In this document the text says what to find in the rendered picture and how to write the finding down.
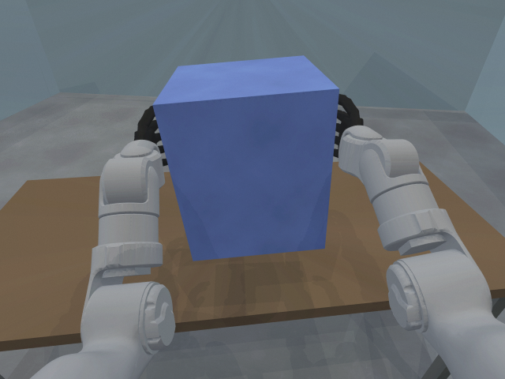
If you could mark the left robot hand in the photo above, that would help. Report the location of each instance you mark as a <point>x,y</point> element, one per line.
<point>146,130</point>

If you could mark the robot left forearm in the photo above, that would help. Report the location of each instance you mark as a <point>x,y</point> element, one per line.
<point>128,217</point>

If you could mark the right robot hand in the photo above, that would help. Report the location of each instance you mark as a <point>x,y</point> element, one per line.
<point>349,118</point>

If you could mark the robot left upper arm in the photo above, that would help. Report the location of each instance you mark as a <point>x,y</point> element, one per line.
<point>124,326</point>

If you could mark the carton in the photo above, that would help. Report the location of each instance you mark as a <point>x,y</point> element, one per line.
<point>250,145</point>

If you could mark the robot right upper arm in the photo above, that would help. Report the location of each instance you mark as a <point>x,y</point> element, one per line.
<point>442,296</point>

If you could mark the robot right forearm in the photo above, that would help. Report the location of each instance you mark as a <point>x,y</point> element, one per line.
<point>409,217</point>

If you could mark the table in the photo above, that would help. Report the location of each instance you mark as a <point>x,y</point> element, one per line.
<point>49,227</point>

